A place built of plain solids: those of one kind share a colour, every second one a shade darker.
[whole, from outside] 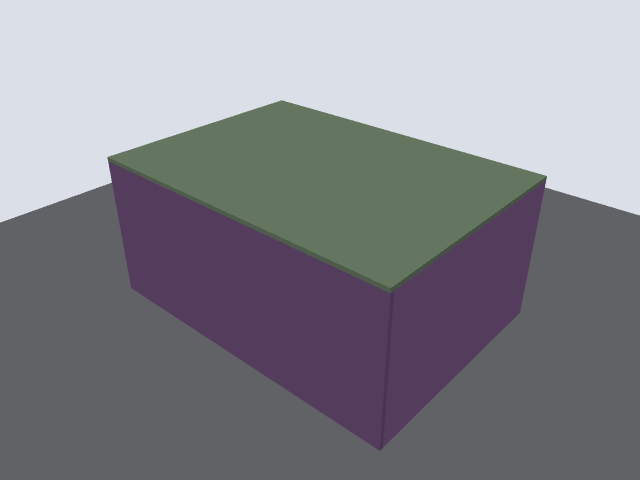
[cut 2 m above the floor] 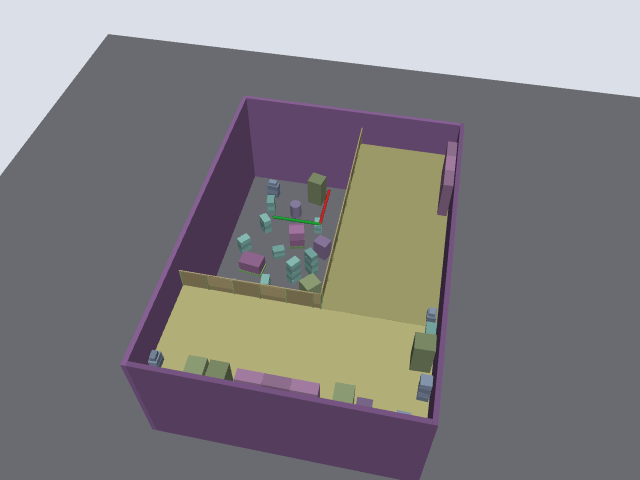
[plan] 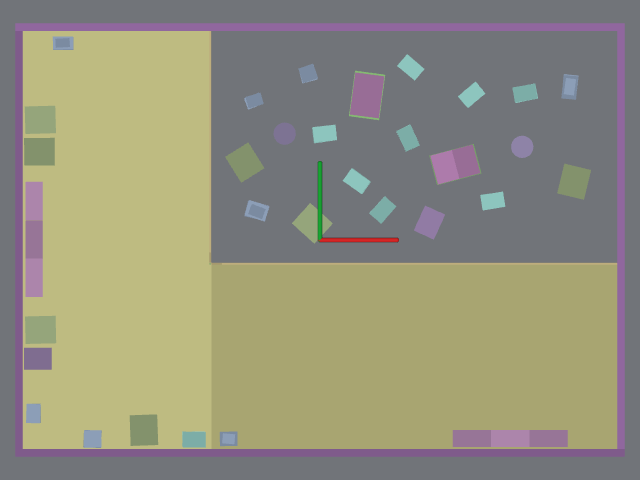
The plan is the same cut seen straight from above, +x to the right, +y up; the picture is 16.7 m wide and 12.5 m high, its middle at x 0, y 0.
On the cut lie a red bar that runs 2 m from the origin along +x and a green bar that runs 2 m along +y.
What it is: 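A closed shop hall without a stair; its walked floor is a deck 3.58 m over the shop floor, an L in plan, with 2 straight fronts toward the void, each bare or guarded by itself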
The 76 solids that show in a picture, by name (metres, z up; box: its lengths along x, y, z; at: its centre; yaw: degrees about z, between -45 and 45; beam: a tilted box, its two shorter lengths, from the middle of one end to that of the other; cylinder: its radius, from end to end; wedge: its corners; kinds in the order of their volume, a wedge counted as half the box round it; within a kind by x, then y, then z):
{
 "floor_1": {"box": [4.93, 10.93, 3.63], "at": [-5.29, 0.0, 1.76]},
 "floor_2": {"box": [10.59, 4.87, 3.63], "at": [2.46, -3.03, 1.76]},
 "wall_1": {"box": [0.2, 10.89, 7.07], "at": [-7.84, 0.0, 3.48]},
 "wall_2": {"box": [15.88, 0.2, 7.07], "at": [0.0, -5.54, 3.48]},
 "wall_3": {"box": [15.88, 0.2, 7.07], "at": [0.0, 5.54, 3.48]},
 "wall_4": {"box": [0.2, 10.89, 7.07], "at": [7.84, 0.0, 3.48]},
 "roof_1": {"box": [15.88, 11.29, 0.2], "at": [0.0, 0.0, 7.12]},
 "cage_trolley_1": {"box": [0.8, 0.72, 1.66], "at": [-7.31, 2.3, 4.41], "yaw": 0.2},
 "cage_trolley_2": {"box": [0.8, 0.72, 1.66], "at": [-7.28, -2.34, 4.41], "yaw": 1.2},
 "cage_trolley_3": {"box": [0.8, 0.72, 1.66], "at": [-7.28, 3.13, 4.41], "yaw": 1.4},
 "cage_trolley_4": {"box": [0.72, 0.8, 1.66], "at": [-4.59, -4.95, 4.41], "yaw": 1.9},
 "cage_trolley_5": {"box": [0.72, 0.8, 1.71], "at": [-1.96, 2.02, 0.81], "yaw": 32.1},
 "cage_trolley_6": {"box": [0.8, 0.72, 1.71], "at": [-0.2, 0.43, 0.81], "yaw": -42.1},
 "cage_trolley_7": {"box": [0.72, 0.8, 1.71], "at": [6.62, 1.52, 0.81], "yaw": -13.5},
 "shelving_1": {"box": [0.45, 1.0, 2.1], "at": [-7.45, -0.98, 4.63]},
 "shelving_2": {"box": [0.45, 1.0, 2.1], "at": [-7.45, 0.02, 4.63]},
 "shelving_3": {"box": [0.45, 1.0, 2.1], "at": [-7.45, 1.02, 4.63]},
 "shelving_4": {"box": [1.0, 0.45, 2.1], "at": [3.96, -5.17, 4.63]},
 "shelving_5": {"box": [1.0, 0.45, 2.1], "at": [4.96, -5.17, 4.63]},
 "shelving_6": {"box": [1.0, 0.45, 2.1], "at": [5.96, -5.17, 4.63]},
 "crate_1": {"box": [0.6, 0.4, 0.2], "at": [-3.28, -5.2, 4.08], "yaw": -1.6},
 "crate_2": {"box": [0.6, 0.4, 0.2], "at": [0.13, 2.77, 0.7], "yaw": 6.3},
 "crate_3": {"box": [0.6, 0.4, 0.3], "at": [0.95, 1.53, 1.35], "yaw": -35.4},
 "crate_4": {"box": [0.6, 0.4, 0.3], "at": [0.96, 1.53, 1.05], "yaw": -36.1},
 "crate_5": {"box": [0.6, 0.4, 0.35], "at": [0.96, 1.54, 0.12], "yaw": -35.6},
 "crate_6": {"box": [0.6, 0.4, 0.3], "at": [0.96, 1.54, 0.45], "yaw": -36.3},
 "crate_7": {"box": [0.6, 0.4, 0.3], "at": [0.97, 1.52, 0.75], "yaw": -34.7},
 "crate_8": {"box": [0.4, 0.6, 0.3], "at": [1.63, 0.79, 1.05], "yaw": -42.4},
 "crate_9": {"box": [0.4, 0.6, 0.3], "at": [1.64, 0.78, 0.45], "yaw": -40.3},
 "crate_10": {"box": [0.4, 0.6, 0.3], "at": [1.64, 0.78, 0.75], "yaw": -40.3},
 "crate_11": {"box": [0.4, 0.6, 0.3], "at": [1.64, 0.79, 1.35], "yaw": -41.7},
 "crate_12": {"box": [0.4, 0.6, 0.2], "at": [2.29, 2.65, 0.5], "yaw": 24.8},
 "crate_13": {"box": [0.6, 0.4, 0.3], "at": [2.37, 4.49, 0.75], "yaw": -39.6},
 "crate_14": {"box": [0.6, 0.4, 0.35], "at": [2.37, 4.5, 0.12], "yaw": -40.7},
 "crate_15": {"box": [0.6, 0.4, 0.3], "at": [2.37, 4.5, 0.45], "yaw": -41.1},
 "crate_16": {"box": [0.6, 0.4, 0.35], "at": [3.95, 3.78, 0.12], "yaw": 40.8},
 "crate_17": {"box": [0.6, 0.4, 0.3], "at": [3.95, 3.78, 0.45], "yaw": 41.8},
 "crate_18": {"box": [0.6, 0.4, 0.3], "at": [3.95, 3.78, 0.75], "yaw": 39.5},
 "crate_19": {"box": [0.6, 0.4, 0.2], "at": [4.5, 1.02, 0.5], "yaw": 9.3},
 "crate_20": {"box": [0.6, 0.4, 0.3], "at": [5.34, 3.83, 0.75], "yaw": 9.7},
 "load_1": {"box": [0.77, 1.11, 0.62], "at": [1.23, 3.77, 0.45], "yaw": -7.6},
 "load_2": {"box": [0.58, 0.78, 0.52], "at": [3.25, 1.9, 0.92], "yaw": 14.9},
 "load_3": {"box": [1.16, 0.78, 0.52], "at": [3.52, 1.97, 0.4], "yaw": 15.2},
 "bin_1": {"box": [0.72, 0.58, 1.06], "at": [-7.35, -3.09, 4.11]},
 "bin_2": {"box": [0.58, 0.72, 1.11], "at": [2.85, 0.45, 0.51], "yaw": -24.4},
 "carton_1": {"box": [0.37, 0.5, 0.41], "at": [-7.47, -4.52, 4.6], "yaw": -1.7},
 "carton_2": {"box": [0.37, 0.24, 0.21], "at": [-6.7, 5.13, 4.27], "yaw": 2.7},
 "carton_3": {"box": [0.53, 0.34, 0.3], "at": [-6.69, 5.13, 4.02], "yaw": 0.6},
 "carton_4": {"box": [0.45, 0.45, 0.31], "at": [-5.93, -5.19, 3.73], "yaw": -2.2},
 "carton_5": {"box": [0.45, 0.45, 0.31], "at": [-5.92, -5.19, 4.03], "yaw": 1.2},
 "carton_6": {"box": [0.45, 0.45, 0.31], "at": [-5.92, -5.18, 4.34], "yaw": -2.8},
 "carton_7": {"box": [0.45, 0.45, 0.31], "at": [-5.92, -5.18, 4.65], "yaw": 0.9},
 "carton_8": {"box": [0.46, 0.38, 0.32], "at": [-2.38, -5.18, 3.73], "yaw": 0.5},
 "carton_9": {"box": [0.32, 0.27, 0.22], "at": [-2.38, -5.18, 4.0], "yaw": -4.6},
 "carton_10": {"box": [0.41, 0.31, 0.41], "at": [-1.7, 3.63, 1.04], "yaw": 16.1},
 "carton_11": {"box": [0.39, 0.29, 0.22], "at": [-1.64, 0.74, 1.04], "yaw": -20.5},
 "carton_12": {"box": [0.56, 0.41, 0.31], "at": [-1.64, 0.76, 0.77], "yaw": -17.3},
 "carton_13": {"box": [0.41, 0.4, 0.36], "at": [-0.31, 4.34, 0.53], "yaw": 18.6},
 "carton_14": {"box": [0.38, 0.62, 0.29], "at": [6.51, 3.97, 0.72], "yaw": -4.9},
 "carton_15": {"box": [0.27, 0.43, 0.2], "at": [6.51, 3.99, 0.96], "yaw": -7.9},
 "carton_16": {"box": [0.38, 0.62, 0.29], "at": [6.51, 4.0, 0.43], "yaw": -6.1},
 "drum_1": {"cylinder": 0.29, "from": [-0.92, 2.77, 0.0], "to": [-0.92, 2.77, 0.88]},
 "drum_2": {"cylinder": 0.29, "from": [5.27, 2.43, 0.0], "to": [5.27, 2.43, 0.88]},
 "pallet_1": {"box": [0.8, 1.2, 0.19], "at": [1.23, 3.76, 0.05], "yaw": -7.7},
 "pallet_2": {"box": [1.2, 0.8, 0.19], "at": [3.53, 1.96, 0.05], "yaw": 14.8},
 "guard_rail_1": {"box": [0.012, 0.28, 0.66], "at": [-2.86, -0.46, 4.23]},
 "guard_rail_2": {"box": [0.012, 1.09, 0.66], "at": [-2.86, 0.28, 4.23]},
 "guard_rail_3": {"box": [0.012, 1.09, 0.66], "at": [-2.86, 1.42, 4.23]},
 "guard_rail_4": {"box": [0.012, 1.09, 0.66], "at": [-2.86, 2.56, 4.23]},
 "guard_rail_5": {"box": [0.05, 5.77, 0.04], "at": [-2.86, 2.56, 4.63]},
 "guard_rail_6": {"box": [0.012, 1.09, 0.66], "at": [-2.86, 3.7, 4.23]},
 "guard_rail_7": {"box": [0.012, 1.09, 0.66], "at": [-2.86, 4.84, 4.23]},
 "guard_rail_8": {"box": [0.012, 6.04, 0.32], "at": [-2.84, 2.43, 3.74]},
 "guard_rail_9": {"box": [1.09, 0.012, 0.66], "at": [-1.96, -0.62, 4.23]},
 "guard_rail_10": {"box": [10.57, 0.012, 0.32], "at": [2.45, -0.6, 3.74]},
 "guard_rail_11": {"box": [10.29, 0.05, 0.04], "at": [2.59, -0.62, 4.63]}
}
